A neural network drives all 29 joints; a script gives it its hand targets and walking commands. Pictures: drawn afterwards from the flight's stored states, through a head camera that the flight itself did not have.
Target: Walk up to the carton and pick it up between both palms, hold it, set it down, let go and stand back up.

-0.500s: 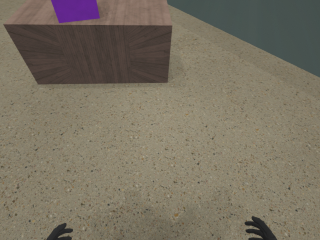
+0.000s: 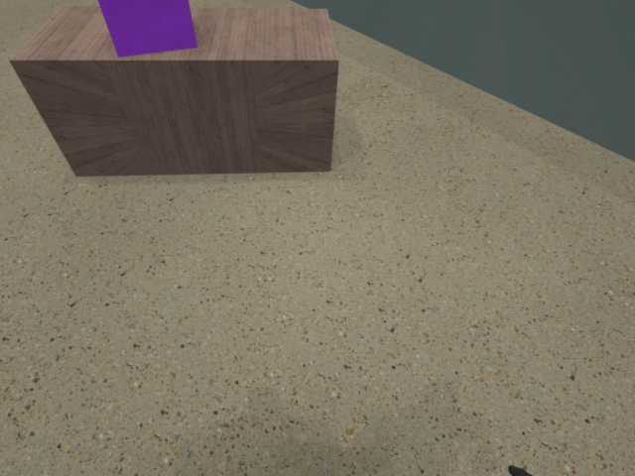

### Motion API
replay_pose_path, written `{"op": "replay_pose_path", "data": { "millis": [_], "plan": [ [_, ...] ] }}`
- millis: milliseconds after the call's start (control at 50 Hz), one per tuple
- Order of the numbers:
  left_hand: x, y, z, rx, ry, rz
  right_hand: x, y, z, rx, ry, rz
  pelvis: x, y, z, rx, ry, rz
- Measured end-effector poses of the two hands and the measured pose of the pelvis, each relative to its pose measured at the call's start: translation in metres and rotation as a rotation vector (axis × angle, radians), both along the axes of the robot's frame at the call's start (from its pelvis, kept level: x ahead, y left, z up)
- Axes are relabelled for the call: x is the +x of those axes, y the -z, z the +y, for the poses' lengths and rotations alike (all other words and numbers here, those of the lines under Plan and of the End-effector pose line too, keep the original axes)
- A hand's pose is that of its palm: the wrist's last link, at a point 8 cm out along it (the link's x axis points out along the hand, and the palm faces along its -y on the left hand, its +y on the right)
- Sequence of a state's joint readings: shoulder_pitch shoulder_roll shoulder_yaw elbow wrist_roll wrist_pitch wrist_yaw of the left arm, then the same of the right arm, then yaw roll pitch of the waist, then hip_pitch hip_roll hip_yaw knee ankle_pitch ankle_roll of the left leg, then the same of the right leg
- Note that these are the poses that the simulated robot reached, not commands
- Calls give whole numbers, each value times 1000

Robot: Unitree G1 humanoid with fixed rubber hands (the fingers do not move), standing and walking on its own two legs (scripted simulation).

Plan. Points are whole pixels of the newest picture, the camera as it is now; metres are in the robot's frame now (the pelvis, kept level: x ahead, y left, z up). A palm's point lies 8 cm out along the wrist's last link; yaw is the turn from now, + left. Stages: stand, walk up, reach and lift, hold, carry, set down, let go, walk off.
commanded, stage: walk up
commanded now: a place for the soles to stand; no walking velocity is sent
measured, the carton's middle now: (145, 1) +1.73 +0.64 -0.08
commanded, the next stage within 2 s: none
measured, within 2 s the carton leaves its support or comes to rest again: neither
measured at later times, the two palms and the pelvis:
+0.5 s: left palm out of the picture +0.23 +0.46 -0.12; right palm (432, 426) +0.20 -0.16 -0.10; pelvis +0.14 +0.14 -0.03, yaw +4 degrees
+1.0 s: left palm out of the picture +0.41 +0.52 -0.07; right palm (371, 245) +0.53 -0.11 -0.09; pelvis +0.38 +0.19 -0.02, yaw +4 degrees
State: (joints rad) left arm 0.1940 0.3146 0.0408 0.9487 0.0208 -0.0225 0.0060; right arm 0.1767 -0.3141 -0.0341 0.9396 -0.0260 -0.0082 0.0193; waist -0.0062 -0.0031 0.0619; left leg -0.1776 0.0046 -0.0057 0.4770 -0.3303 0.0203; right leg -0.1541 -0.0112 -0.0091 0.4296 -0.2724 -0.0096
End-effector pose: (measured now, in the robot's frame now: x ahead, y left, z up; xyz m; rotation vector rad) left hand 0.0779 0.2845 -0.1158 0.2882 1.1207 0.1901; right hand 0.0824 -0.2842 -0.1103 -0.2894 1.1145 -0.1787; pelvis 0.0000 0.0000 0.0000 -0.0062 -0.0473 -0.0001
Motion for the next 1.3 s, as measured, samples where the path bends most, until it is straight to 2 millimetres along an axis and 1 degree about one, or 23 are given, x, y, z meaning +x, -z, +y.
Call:
{"op": "replay_pose_path", "data": {
  "millis": [60, 120, 180, 240, 280, 340, 360, 400, 440, 480, 540, 600, 660, 740, 780, 840, 960, 1020, 1060, 1140, 1200, 1240, 1300],
  "plan": [
    [-8, -5, 14, 37, -5, -34, 9, -4, -1, -12, -44, -3, 5, 2, 6, -6, -17, 10],
    [-23, -13, 37, 86, -15, -24, 30, -13, 3, -23, -83, -30, 11, 2, 19, -16, -23, 5],
    [-33, -18, 67, 124, -30, 4, 54, -21, 13, -31, -112, -61, 24, 3, 37, -21, -48, 3],
    [-29, -18, 101, 148, -49, 10, 81, -25, 33, -37, -143, -74, 42, 8, 60, -31, -64, 3],
    [-17, -13, 127, 159, -49, 1, 100, -25, 51, -45, -163, -88, 57, 15, 78, -35, -74, 0],
    [16, 5, 166, 171, -32, -26, 125, -18, 77, -77, -177, -135, 81, 35, 109, -22, -78, -5],
    [30, 11, 177, 169, -28, -35, 129, -14, 84, -91, -175, -149, 86, 42, 117, -6, -75, -13],
    [64, 17, 187, 150, -32, -71, 129, -8, 98, -97, -148, -148, 98, 47, 128, -5, -74, -21],
    [103, 14, 187, 124, -4, -130, 125, -6, 111, -96, -116, -113, 111, 43, 135, 3, -71, -28],
    [140, 6, 181, 90, 31, -185, 122, -8, 120, -96, -95, -76, 127, 36, 141, 10, -70, -32],
    [187, -7, 172, 48, 88, -226, 126, -11, 129, -88, -66, -46, 154, 26, 149, 15, -60, -33],
    [230, -19, 164, 30, 135, -241, 139, -11, 134, -75, -50, -28, 183, 20, 155, 17, -55, -30],
    [271, -27, 161, 37, 169, -246, 161, -4, 133, -56, -41, -14, 215, 21, 158, 18, -45, -30],
    [323, -27, 167, 97, 175, -273, 205, 19, 125, -41, -42, 7, 263, 37, 154, -4, -36, -27],
    [338, -27, 173, 141, 161, -290, 233, 28, 125, -33, -49, 17, 282, 43, 152, -14, -40, -33],
    [341, -32, 186, 177, 110, -277, 288, 24, 132, -30, -102, -16, 306, 39, 157, -10, -49, -49],
    [329, -44, 219, 211, 48, -162, 409, -7, 162, -19, -207, -184, 357, 24, 180, -23, -59, -53],
    [336, -46, 241, 222, 26, -125, 458, -22, 182, -18, -244, -230, 385, 20, 196, -23, -61, -47],
    [346, -46, 258, 223, 16, -109, 487, -28, 198, -19, -262, -248, 405, 18, 209, -24, -64, -40],
    [383, -35, 297, 214, 5, -104, 540, -31, 233, -29, -278, -260, 450, 26, 243, -33, -77, -22],
    [422, -14, 331, 202, -2, -106, 572, -23, 258, -70, -278, -259, 484, 42, 273, -20, -89, -20],
    [450, -1, 347, 184, -21, -105, 582, -17, 272, -89, -266, -251, 499, 48, 288, -11, -92, -33],
    [501, 1, 356, 156, -19, -140, 583, -17, 287, -86, -210, -200, 523, 42, 298, -12, -95, -35]
  ]
}}
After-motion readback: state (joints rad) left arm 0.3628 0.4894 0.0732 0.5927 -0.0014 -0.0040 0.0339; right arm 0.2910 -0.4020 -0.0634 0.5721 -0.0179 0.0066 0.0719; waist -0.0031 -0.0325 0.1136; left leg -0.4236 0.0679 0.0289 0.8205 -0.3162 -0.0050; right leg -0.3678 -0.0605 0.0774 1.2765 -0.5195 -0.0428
